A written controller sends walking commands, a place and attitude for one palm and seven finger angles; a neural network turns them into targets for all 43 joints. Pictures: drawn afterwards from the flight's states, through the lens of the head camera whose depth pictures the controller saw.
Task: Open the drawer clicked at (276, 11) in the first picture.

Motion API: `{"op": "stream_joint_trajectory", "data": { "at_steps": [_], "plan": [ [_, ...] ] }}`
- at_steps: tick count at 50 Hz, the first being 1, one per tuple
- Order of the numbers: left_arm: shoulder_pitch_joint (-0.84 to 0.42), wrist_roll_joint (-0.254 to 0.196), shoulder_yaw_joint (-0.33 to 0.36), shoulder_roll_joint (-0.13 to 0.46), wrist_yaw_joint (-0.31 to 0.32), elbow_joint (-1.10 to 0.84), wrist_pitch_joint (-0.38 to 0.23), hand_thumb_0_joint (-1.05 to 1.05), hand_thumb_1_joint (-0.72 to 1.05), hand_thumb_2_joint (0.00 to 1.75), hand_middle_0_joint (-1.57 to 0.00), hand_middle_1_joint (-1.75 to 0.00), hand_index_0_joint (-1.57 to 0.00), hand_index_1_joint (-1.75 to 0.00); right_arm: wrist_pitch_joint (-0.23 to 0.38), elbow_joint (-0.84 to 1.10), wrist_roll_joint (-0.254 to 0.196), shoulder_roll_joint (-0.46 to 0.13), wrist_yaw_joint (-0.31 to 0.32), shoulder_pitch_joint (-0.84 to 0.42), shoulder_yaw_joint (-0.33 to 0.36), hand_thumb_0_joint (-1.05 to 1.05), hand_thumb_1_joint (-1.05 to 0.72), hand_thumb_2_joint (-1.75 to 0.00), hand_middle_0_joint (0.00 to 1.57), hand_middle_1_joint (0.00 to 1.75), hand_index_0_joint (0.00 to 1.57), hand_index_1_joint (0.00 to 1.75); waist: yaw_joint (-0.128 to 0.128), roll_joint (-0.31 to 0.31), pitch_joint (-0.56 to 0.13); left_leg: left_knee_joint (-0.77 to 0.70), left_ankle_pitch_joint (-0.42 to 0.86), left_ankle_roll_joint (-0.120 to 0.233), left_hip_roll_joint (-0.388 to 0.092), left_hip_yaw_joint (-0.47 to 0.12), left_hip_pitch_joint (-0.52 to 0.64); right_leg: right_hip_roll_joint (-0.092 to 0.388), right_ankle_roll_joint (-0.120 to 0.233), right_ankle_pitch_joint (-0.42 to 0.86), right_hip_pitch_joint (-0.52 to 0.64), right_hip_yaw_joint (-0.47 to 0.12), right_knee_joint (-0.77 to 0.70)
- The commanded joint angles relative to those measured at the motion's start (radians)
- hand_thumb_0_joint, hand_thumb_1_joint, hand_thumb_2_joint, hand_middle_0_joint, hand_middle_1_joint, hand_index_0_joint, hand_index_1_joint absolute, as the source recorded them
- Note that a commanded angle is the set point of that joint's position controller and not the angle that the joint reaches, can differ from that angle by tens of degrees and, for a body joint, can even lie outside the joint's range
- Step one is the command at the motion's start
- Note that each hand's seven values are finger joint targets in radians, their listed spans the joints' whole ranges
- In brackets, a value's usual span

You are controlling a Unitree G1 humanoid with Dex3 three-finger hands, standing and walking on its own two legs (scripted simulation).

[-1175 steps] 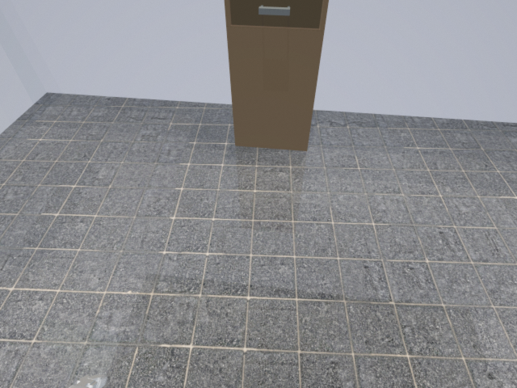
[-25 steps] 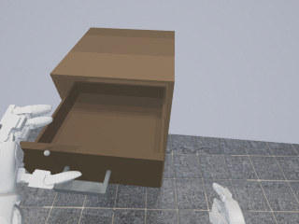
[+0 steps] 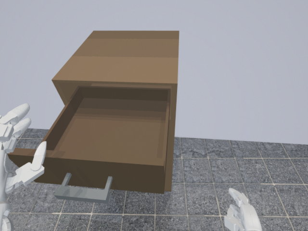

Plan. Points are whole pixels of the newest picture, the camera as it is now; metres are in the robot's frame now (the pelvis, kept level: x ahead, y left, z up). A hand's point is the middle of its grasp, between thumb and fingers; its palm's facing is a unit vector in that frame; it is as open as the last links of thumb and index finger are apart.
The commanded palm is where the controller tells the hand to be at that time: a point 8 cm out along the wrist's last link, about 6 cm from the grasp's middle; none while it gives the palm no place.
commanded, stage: draw the hand back to the body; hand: left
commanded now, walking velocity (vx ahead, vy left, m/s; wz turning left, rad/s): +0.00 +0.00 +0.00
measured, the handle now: (85, 186) +0.22 +0.21 +0.02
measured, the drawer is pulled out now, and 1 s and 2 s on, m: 0.30 0.30 0.30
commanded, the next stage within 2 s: step back with the hand held close in 0.20 s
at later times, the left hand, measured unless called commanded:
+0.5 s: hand (43, 162) +0.18 +0.23 +0.18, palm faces +0.36 -0.79 -0.50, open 7.4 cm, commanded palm +0.12 +0.27 +0.21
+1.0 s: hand out of the picture +0.10 +0.26 +0.19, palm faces +0.39 -0.78 -0.49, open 7.4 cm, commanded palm +0.04 +0.30 +0.21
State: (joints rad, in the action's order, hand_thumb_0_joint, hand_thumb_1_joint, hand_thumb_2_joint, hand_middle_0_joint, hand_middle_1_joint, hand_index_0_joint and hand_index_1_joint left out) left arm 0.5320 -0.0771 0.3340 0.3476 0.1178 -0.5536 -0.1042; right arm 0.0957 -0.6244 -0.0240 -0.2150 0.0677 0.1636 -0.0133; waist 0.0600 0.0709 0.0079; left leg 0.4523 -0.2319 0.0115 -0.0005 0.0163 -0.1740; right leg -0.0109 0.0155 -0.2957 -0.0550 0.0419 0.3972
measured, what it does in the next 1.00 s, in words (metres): shifts its weight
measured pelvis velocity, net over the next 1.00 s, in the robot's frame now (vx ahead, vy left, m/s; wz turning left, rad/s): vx -0.09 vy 0.02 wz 0.01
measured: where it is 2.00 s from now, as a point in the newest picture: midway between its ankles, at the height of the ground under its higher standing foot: outside the picture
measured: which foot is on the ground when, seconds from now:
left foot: down 0.00-1.00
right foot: down 0.00-1.00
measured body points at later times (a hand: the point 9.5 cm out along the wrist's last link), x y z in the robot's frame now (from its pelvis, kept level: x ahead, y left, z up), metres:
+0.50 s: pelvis -0.01 -0.01 +0.00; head +0.01 -0.03 +0.45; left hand +0.16 +0.27 +0.21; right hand +0.18 -0.24 -0.09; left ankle +0.01 +0.11 -0.74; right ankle -0.05 -0.11 -0.74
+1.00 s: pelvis -0.09 +0.02 -0.02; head -0.06 +0.03 +0.43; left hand +0.08 +0.30 +0.21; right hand +0.10 -0.20 -0.09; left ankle +0.01 +0.11 -0.74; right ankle -0.05 -0.11 -0.74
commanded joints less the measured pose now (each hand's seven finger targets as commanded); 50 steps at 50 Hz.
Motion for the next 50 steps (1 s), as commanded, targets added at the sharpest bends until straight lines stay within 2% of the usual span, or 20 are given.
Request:
{"op": "stream_joint_trajectory", "data": {
  "at_steps": [1, 9, 15, 16, 17, 18, 19, 21, 26, 29, 30, 31, 35, 36, 40, 41, 45, 46, 48, 50],
  "plan": [
    [-0.072, -0.003, 0.102, 0.161, 0.016, -0.204, -0.063, 0.0, 0.9, 0.9, -0.2, -0.3, -0.2, -0.3, 0.053, 0.16, 0.006, -0.098, 0.007, -0.138, 0.034, 0.0, -0.9, -0.9, 0.2, 0.3, 0.2, 0.3, -0.003, 0.0, -0.063, -0.035, 0.22, 0.005, -0.034, -0.021, 0.129, 0.031, 0.008, 0.276, -0.111, 0.004, -0.08],
    [-0.068, -0.012, 0.116, 0.172, 0.012, -0.197, -0.061, 0.0, 0.9, 0.9, -0.2, -0.3, -0.2, -0.3, 0.045, 0.172, 0.003, -0.09, 0.007, -0.145, 0.034, 0.0, -0.9, -0.9, 0.2, 0.3, 0.2, 0.3, 0.003, -0.044, -0.078, -0.032, 0.215, 0.009, -0.035, -0.014, 0.135, 0.038, 0.001, 0.293, -0.103, -0.006, -0.082],
    [-0.081, -0.012, 0.117, 0.176, 0.008, -0.193, -0.065, 0.0, 0.9, 0.9, -0.2, -0.3, -0.2, -0.3, 0.041, 0.168, 0.003, -0.092, 0.01, -0.151, 0.037, 0.0, -0.9, -0.9, 0.2, 0.3, 0.2, 0.3, 0.001, -0.027, -0.066, -0.028, 0.21, 0.01, -0.03, -0.009, 0.132, 0.04, 0.0, 0.305, -0.104, -0.014, -0.096],
    [-0.206, -0.003, 0.263, 0.327, 0.013, -0.275, -0.098, 0.0, 0.9, 0.9, -0.2, -0.3, -0.2, -0.3, 0.022, 0.201, -0.001, -0.115, 0.005, -0.102, 0.038, 0.0, -0.9, -0.9, 0.2, 0.3, 0.2, 0.3, -0.04, -0.055, 0.034, 0.03, 0.168, 0.031, -0.044, -0.039, 0.054, 0.095, -0.007, 0.392, -0.229, -0.123, -0.151],
    [-0.121, 0.002, 0.206, 0.248, 0.001, -0.179, -0.105, 0.0, 0.9, 0.9, -0.2, -0.3, -0.2, -0.3, 0.009, 0.173, 0.004, -0.093, 0.003, -0.094, 0.037, 0.0, -0.9, -0.9, 0.2, 0.3, 0.2, 0.3, -0.05, -0.126, 0.002, 0.063, 0.171, 0.031, -0.041, -0.048, 0.043, 0.12, -0.009, 0.453, -0.2, -0.1, -0.138],
    [-0.067, 0.008, 0.175, 0.213, -0.007, -0.164, -0.1, 0.0, 0.9, 0.9, -0.2, -0.3, -0.2, -0.3, 0.001, 0.191, -0.001, -0.096, 0.004, -0.105, 0.04, 0.0, -0.9, -0.9, 0.2, 0.3, 0.2, 0.3, -0.053, -0.149, -0.027, 0.082, 0.197, 0.03, -0.04, -0.038, 0.043, 0.132, -0.012, 0.537, -0.182, -0.107, -0.113],
    [-0.032, 0.011, 0.162, 0.199, -0.012, -0.169, -0.105, 0.0, 0.9, 0.9, -0.2, -0.3, -0.2, -0.3, -0.009, 0.199, 0.0, -0.103, 0.001, -0.101, 0.042, 0.0, -0.9, -0.9, 0.2, 0.3, 0.2, 0.3, -0.054, -0.142, -0.066, 0.093, 0.236, 0.034, -0.04, -0.031, 0.033, 0.138, -0.019, 0.588, -0.152, -0.089, -0.087],
    [0.02, 0.011, 0.178, 0.208, -0.011, -0.204, -0.115, 0.0, 0.9, 0.9, -0.2, -0.3, -0.2, -0.3, -0.018, 0.213, -0.001, -0.113, 0.001, -0.104, 0.05, 0.0, -0.9, -0.9, 0.2, 0.3, 0.2, 0.3, -0.051, -0.069, -0.134, 0.079, 0.329, 0.034, -0.049, -0.024, 0.043, 0.138, -0.019, 0.62, -0.116, -0.078, -0.042],
    [0.099, 0.007, 0.215, 0.236, 0.0, -0.275, -0.118, 0.0, 0.9, 0.9, -0.2, -0.3, -0.2, -0.3, -0.046, 0.24, -0.006, -0.113, 0.002, -0.101, 0.064, 0.0, -0.9, -0.9, 0.2, 0.3, 0.2, 0.3, -0.051, -0.065, -0.195, 0.06, 0.43, 0.031, -0.082, -0.047, 0.03, 0.118, -0.016, 0.522, -0.107, -0.05, 0.007],
    [0.117, 0.004, 0.238, 0.254, 0.008, -0.31, -0.122, 0.0, 0.9, 0.9, -0.2, -0.3, -0.2, -0.3, -0.052, 0.251, -0.011, -0.113, 0.006, -0.101, 0.073, 0.0, -0.9, -0.9, 0.2, 0.3, 0.2, 0.3, -0.054, -0.06, -0.193, 0.051, 0.411, 0.03, -0.099, -0.069, 0.0, 0.107, -0.012, 0.432, -0.128, -0.05, 0.022],
    [0.112, 0.006, 0.253, 0.278, 0.015, -0.338, -0.125, 0.0, 0.9, 0.9, -0.2, -0.3, -0.2, -0.3, -0.049, 0.25, -0.009, -0.12, 0.01, -0.103, 0.074, 0.0, -0.9, -0.9, 0.2, 0.3, 0.2, 0.3, -0.051, -0.024, -0.201, 0.034, 0.409, 0.03, -0.104, -0.077, -0.001, 0.102, -0.008, 0.397, -0.13, -0.045, 0.031],
    [0.132, 0.004, 0.243, 0.256, 0.017, -0.322, -0.127, 0.0, 0.9, 0.9, -0.2, -0.3, -0.2, -0.3, -0.05, 0.247, -0.005, -0.113, 0.009, -0.096, 0.071, 0.0, -0.9, -0.9, 0.2, 0.3, 0.2, 0.3, -0.05, -0.024, -0.192, 0.015, 0.396, 0.034, -0.112, -0.096, -0.024, 0.083, -0.013, 0.346, -0.13, -0.028, 0.039],
    [0.123, 0.006, 0.26, 0.276, 0.023, -0.355, -0.138, 0.0, 0.9, 0.9, -0.2, -0.3, -0.2, -0.3, -0.025, 0.253, -0.003, -0.125, 0.009, -0.098, 0.076, 0.0, -0.9, -0.9, 0.2, 0.3, 0.2, 0.3, -0.048, 0.054, -0.171, -0.053, 0.206, 0.043, -0.145, -0.133, -0.126, 0.062, -0.012, 0.18, -0.127, -0.029, 0.083],
    [0.134, 0.005, 0.248, 0.255, 0.023, -0.341, -0.142, 0.0, 0.9, 0.9, -0.2, -0.3, -0.2, -0.3, -0.021, 0.25, 0.001, -0.123, 0.008, -0.087, 0.071, 0.0, -0.9, -0.9, 0.2, 0.3, 0.2, 0.3, -0.05, 0.05, -0.156, -0.077, 0.136, 0.05, -0.153, -0.148, -0.176, 0.047, -0.017, 0.139, -0.113, -0.017, 0.099],
    [0.093, 0.013, 0.264, 0.266, 0.029, -0.36, -0.158, 0.0, 0.9, 0.9, -0.2, -0.3, -0.2, -0.3, 0.014, 0.253, -0.003, -0.133, 0.005, -0.084, 0.072, 0.0, -0.9, -0.9, 0.2, 0.3, 0.2, 0.3, -0.054, 0.081, -0.126, -0.122, -0.126, 0.063, -0.171, -0.167, -0.309, 0.044, -0.014, 0.071, -0.081, -0.036, 0.151],
    [0.105, 0.013, 0.254, 0.246, 0.029, -0.335, -0.16, 0.0, 0.9, 0.9, -0.2, -0.3, -0.2, -0.3, 0.016, 0.246, 0.0, -0.13, 0.004, -0.072, 0.067, 0.0, -0.9, -0.9, 0.2, 0.3, 0.2, 0.3, -0.056, 0.056, -0.117, -0.124, -0.185, 0.068, -0.171, -0.175, -0.348, 0.036, -0.018, 0.063, -0.072, -0.035, 0.153],
    [0.056, 0.016, 0.262, 0.26, 0.034, -0.356, -0.168, 0.0, 0.9, 0.9, -0.2, -0.3, -0.2, -0.3, 0.04, 0.244, -0.004, -0.136, 0.001, -0.059, 0.07, 0.0, -0.9, -0.9, 0.2, 0.3, 0.2, 0.3, -0.067, 0.001, -0.091, -0.072, -0.29, 0.051, -0.145, -0.163, -0.345, 0.061, -0.005, -0.028, -0.157, -0.077, 0.097],
    [0.056, 0.015, 0.237, 0.234, 0.033, -0.358, -0.172, 0.0, 0.9, 0.9, -0.2, -0.3, -0.2, -0.3, 0.042, 0.241, -0.001, -0.133, -0.001, -0.051, 0.067, 0.0, -0.9, -0.9, 0.2, 0.3, 0.2, 0.3, -0.071, -0.01, -0.087, -0.051, -0.309, 0.05, -0.136, -0.16, -0.333, 0.066, -0.003, -0.07, -0.19, -0.084, 0.072],
    [0.036, 0.018, 0.237, 0.238, 0.041, -0.35, -0.174, 0.0, 0.9, 0.9, -0.2, -0.3, -0.2, -0.3, 0.047, 0.235, 0.001, -0.127, -0.001, -0.052, 0.066, 0.0, -0.9, -0.9, 0.2, 0.3, 0.2, 0.3, -0.074, -0.051, -0.069, 0.032, -0.287, 0.032, -0.104, -0.136, -0.27, 0.102, 0.015, -0.151, -0.299, -0.127, -0.004],
    [0.014, 0.018, 0.239, 0.256, 0.052, -0.375, -0.177, 0.0, 0.9, 0.9, -0.2, -0.3, -0.2, -0.3, 0.05, 0.206, 0.005, -0.132, 0.003, -0.032, 0.073, 0.0, -0.9, -0.9, 0.2, 0.3, 0.2, 0.3, -0.084, -0.083, -0.089, 0.193, -0.224, 0.005, -0.056, -0.1, -0.119, 0.176, 0.063, -0.175, -0.45, -0.181, -0.077]
  ]
}}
